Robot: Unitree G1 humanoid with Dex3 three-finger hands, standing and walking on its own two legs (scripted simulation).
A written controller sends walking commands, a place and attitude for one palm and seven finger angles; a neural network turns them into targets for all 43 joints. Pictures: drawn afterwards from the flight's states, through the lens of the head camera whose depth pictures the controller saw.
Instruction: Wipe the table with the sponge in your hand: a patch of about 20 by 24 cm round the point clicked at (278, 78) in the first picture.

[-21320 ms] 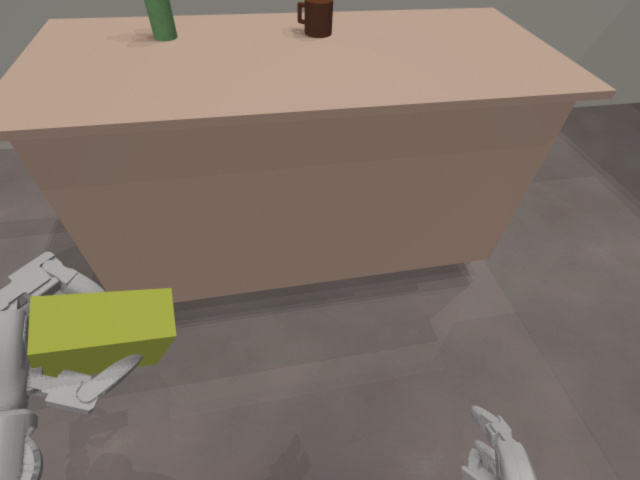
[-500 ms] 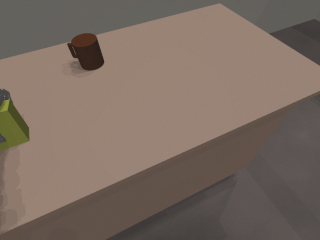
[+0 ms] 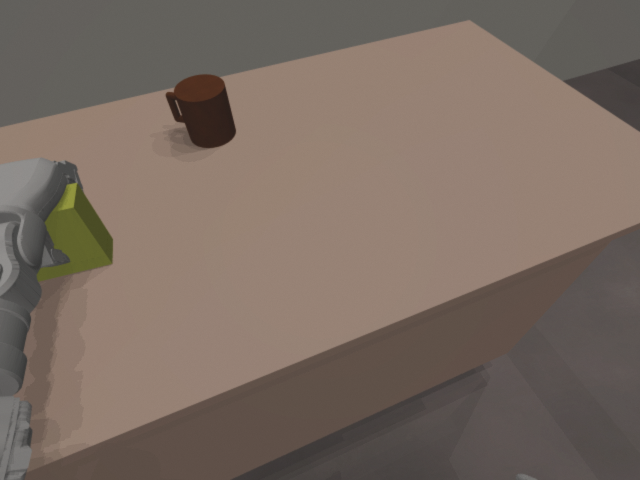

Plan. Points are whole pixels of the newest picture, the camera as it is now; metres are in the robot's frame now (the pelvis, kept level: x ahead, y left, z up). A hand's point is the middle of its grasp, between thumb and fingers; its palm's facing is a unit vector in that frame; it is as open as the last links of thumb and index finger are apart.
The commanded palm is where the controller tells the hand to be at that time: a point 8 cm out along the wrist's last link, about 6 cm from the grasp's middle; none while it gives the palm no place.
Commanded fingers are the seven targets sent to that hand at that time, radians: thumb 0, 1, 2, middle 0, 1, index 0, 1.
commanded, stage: slide across to the middle lane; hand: left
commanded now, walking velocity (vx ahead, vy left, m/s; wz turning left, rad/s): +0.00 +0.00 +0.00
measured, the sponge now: (58, 243) +0.36 +0.38 +0.08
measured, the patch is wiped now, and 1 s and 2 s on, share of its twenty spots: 0.20 0.35 0.50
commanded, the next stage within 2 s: wipe back along the middle lane in 0.30 s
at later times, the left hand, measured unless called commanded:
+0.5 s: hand (95, 211) +0.39 +0.33 +0.12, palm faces -0.09 +0.00 -1.00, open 9.4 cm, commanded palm +0.36 +0.32 +0.16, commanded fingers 0.00 0.10 1.30 -1.20 -1.60 -1.20 -1.60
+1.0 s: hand (94, 243) +0.34 +0.31 +0.12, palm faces -0.03 -0.01 -1.00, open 9.4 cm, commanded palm +0.30 +0.30 +0.14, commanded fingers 0.00 0.10 1.30 -1.20 -1.60 -1.20 -1.60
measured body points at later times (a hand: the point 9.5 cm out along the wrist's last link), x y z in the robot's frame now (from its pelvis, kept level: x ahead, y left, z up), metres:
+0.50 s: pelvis +0.01 -0.02 +0.00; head +0.05 -0.04 +0.45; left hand +0.39 +0.33 +0.17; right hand +0.17 -0.26 -0.12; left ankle -0.01 +0.07 -0.74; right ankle -0.01 -0.13 -0.74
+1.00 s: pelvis +0.00 -0.03 +0.00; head +0.01 -0.06 +0.45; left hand +0.34 +0.30 +0.17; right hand +0.18 -0.27 -0.11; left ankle -0.01 +0.07 -0.74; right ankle -0.01 -0.13 -0.74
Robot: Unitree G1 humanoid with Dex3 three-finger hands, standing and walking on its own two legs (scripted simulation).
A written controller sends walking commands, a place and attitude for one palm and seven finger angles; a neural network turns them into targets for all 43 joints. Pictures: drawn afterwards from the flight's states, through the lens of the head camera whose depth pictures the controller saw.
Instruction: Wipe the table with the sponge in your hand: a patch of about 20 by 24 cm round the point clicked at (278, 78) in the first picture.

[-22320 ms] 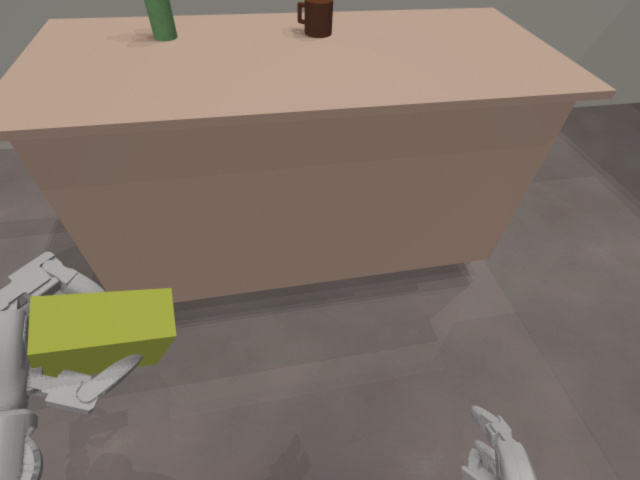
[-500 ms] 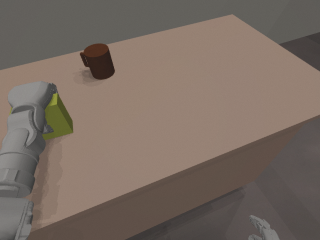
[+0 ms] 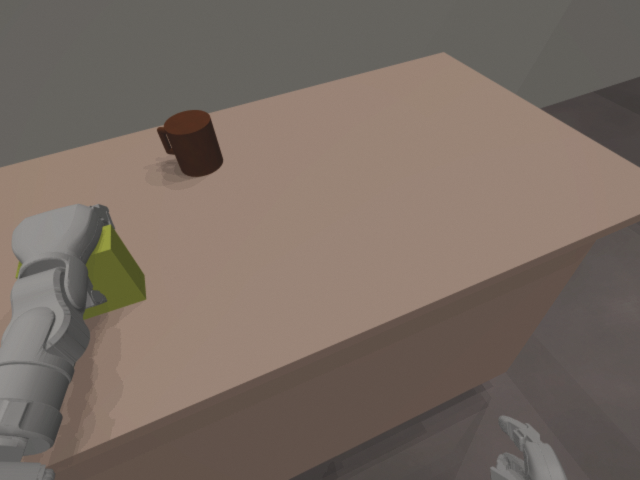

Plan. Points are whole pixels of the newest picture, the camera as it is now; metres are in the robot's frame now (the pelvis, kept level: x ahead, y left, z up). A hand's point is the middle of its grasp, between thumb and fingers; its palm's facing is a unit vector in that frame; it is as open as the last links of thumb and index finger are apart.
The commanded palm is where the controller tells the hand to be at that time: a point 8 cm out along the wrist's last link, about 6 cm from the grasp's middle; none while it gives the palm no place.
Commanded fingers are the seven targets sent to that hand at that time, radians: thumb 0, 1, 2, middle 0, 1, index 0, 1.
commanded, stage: wipe back along the middle lane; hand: left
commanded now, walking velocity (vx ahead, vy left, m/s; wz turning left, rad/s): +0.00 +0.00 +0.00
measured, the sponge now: (94, 283) +0.33 +0.34 +0.08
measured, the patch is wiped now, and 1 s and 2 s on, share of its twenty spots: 0.35 0.50 0.60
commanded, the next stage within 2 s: slide across to the third lane in 1.02 s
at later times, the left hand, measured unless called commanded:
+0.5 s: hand (84, 292) +0.29 +0.32 +0.11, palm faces +0.05 -0.02 -1.00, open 9.4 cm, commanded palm +0.25 +0.30 +0.13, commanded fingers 0.00 0.10 1.30 -1.20 -1.60 -1.20 -1.60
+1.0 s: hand (88, 321) +0.25 +0.29 +0.11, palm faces +0.09 -0.05 -0.99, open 9.4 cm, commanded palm +0.21 +0.27 +0.13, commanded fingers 0.00 0.10 1.30 -1.20 -1.60 -1.20 -1.60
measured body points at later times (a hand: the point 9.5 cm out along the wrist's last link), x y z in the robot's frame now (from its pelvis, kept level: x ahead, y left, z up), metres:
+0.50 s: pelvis +0.00 +0.01 +0.00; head -0.01 -0.03 +0.45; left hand +0.28 +0.32 +0.16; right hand +0.21 -0.22 -0.10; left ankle -0.01 +0.10 -0.74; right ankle -0.01 -0.10 -0.74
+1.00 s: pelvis +0.00 +0.00 +0.00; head -0.01 -0.04 +0.45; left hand +0.24 +0.29 +0.16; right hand +0.25 -0.20 -0.08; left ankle -0.01 +0.10 -0.74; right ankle -0.01 -0.10 -0.74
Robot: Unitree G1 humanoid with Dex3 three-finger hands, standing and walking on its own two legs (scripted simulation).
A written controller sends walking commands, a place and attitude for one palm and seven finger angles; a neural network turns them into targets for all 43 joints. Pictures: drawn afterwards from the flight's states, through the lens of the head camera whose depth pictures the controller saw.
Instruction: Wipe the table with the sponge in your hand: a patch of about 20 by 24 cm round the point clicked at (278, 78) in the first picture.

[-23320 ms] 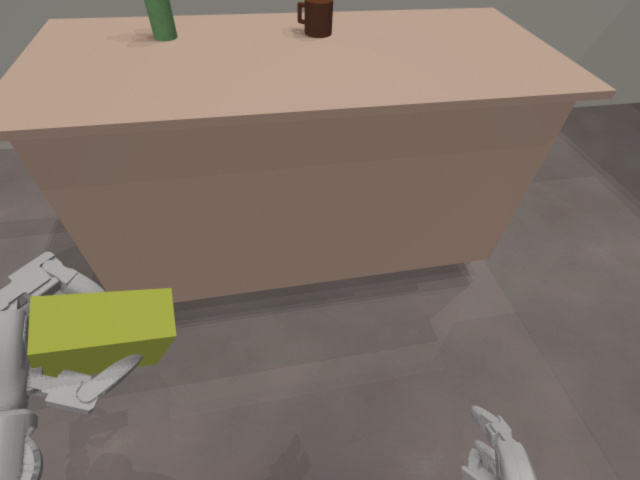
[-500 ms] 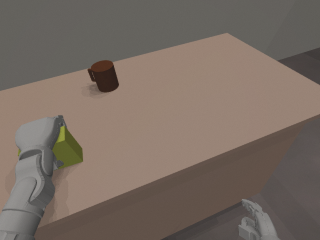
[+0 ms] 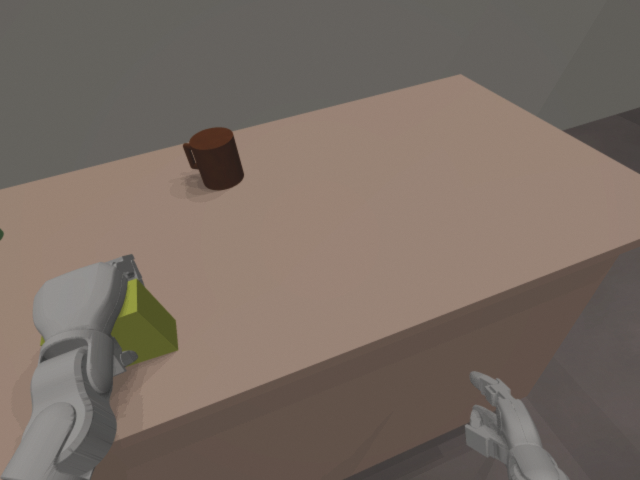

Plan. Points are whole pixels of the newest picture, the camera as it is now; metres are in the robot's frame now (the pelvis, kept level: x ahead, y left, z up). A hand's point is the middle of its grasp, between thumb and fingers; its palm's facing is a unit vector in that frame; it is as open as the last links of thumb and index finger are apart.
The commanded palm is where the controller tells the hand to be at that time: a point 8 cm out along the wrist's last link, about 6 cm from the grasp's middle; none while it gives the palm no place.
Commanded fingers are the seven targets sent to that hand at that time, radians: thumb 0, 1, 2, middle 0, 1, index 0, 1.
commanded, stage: wipe back along the middle lane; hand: left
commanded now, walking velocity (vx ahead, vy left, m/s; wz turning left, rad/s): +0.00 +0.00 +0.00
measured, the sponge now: (123, 336) +0.24 +0.29 +0.08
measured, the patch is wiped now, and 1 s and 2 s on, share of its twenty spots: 0.50 0.60 0.80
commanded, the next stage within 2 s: slide across to the third lane in 0.02 s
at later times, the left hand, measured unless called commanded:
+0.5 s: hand (143, 322) +0.24 +0.25 +0.12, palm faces +0.09 -0.06 -0.99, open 9.4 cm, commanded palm +0.22 +0.22 +0.17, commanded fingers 0.00 0.10 1.30 -1.20 -1.60 -1.20 -1.60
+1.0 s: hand (185, 309) +0.27 +0.21 +0.11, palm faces +0.05 -0.07 -1.00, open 9.4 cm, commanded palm +0.24 +0.21 +0.16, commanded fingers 0.00 0.10 1.30 -1.20 -1.60 -1.20 -1.60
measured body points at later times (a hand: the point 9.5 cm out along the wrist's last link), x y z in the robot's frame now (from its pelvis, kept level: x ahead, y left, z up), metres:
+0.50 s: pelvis -0.02 -0.02 +0.00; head -0.03 -0.07 +0.45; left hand +0.23 +0.25 +0.17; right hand +0.24 -0.20 -0.08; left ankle -0.02 +0.10 -0.74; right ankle -0.01 -0.11 -0.74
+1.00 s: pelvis -0.03 -0.04 +0.00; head -0.06 -0.10 +0.45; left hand +0.26 +0.21 +0.17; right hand +0.23 -0.24 -0.07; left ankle -0.02 +0.10 -0.74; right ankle -0.01 -0.11 -0.74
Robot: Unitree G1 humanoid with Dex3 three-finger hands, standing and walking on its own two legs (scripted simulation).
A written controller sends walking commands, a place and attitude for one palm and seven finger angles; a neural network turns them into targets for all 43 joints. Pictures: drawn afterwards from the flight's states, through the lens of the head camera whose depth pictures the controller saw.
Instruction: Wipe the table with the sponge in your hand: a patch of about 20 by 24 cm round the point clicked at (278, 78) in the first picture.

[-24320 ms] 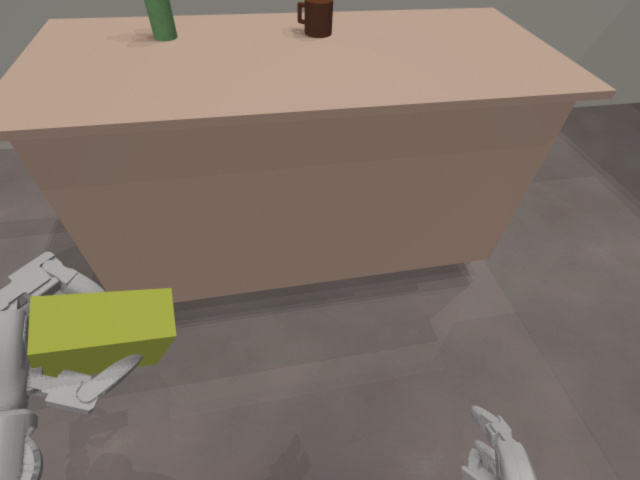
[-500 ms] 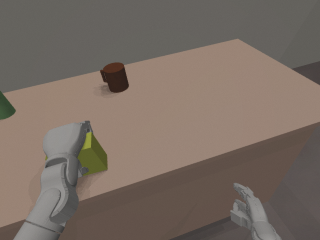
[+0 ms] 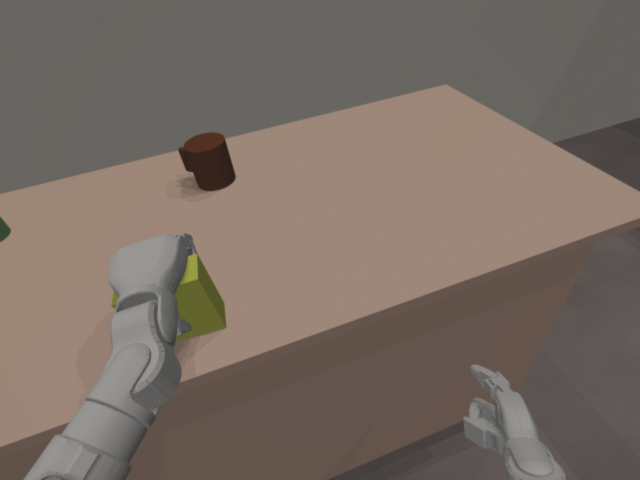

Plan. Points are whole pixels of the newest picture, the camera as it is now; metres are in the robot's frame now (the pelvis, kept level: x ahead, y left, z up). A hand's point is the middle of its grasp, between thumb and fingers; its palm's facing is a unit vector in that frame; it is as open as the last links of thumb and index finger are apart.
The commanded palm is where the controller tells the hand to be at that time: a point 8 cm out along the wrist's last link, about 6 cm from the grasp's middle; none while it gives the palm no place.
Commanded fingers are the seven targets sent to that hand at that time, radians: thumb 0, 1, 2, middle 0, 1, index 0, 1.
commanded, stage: wipe forward along the third lane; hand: left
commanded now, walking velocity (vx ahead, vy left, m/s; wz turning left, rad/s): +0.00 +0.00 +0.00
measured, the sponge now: (179, 311) +0.29 +0.25 +0.08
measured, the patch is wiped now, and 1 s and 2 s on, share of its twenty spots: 0.60 0.80 0.90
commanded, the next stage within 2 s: wipe back along the third lane in 1.48 s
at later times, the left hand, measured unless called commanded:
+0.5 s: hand (168, 264) +0.34 +0.27 +0.11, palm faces -0.04 -0.03 -1.00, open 9.4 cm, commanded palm +0.33 +0.28 +0.15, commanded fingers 0.00 0.10 1.30 -1.20 -1.60 -1.20 -1.60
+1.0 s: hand (164, 242) +0.39 +0.30 +0.11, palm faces -0.08 +0.00 -1.00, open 9.4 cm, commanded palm +0.37 +0.30 +0.14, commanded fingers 0.00 0.10 1.30 -1.20 -1.60 -1.20 -1.60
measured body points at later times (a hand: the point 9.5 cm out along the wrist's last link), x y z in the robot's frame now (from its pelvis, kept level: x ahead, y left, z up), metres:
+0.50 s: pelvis -0.01 -0.01 +0.00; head -0.02 -0.06 +0.44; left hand +0.34 +0.27 +0.17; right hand +0.16 -0.27 -0.12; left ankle +0.01 +0.14 -0.74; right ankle +0.01 -0.07 -0.74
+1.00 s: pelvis -0.01 +0.00 +0.00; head +0.00 -0.04 +0.44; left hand +0.39 +0.30 +0.17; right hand +0.12 -0.25 -0.13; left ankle +0.01 +0.14 -0.74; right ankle +0.01 -0.07 -0.74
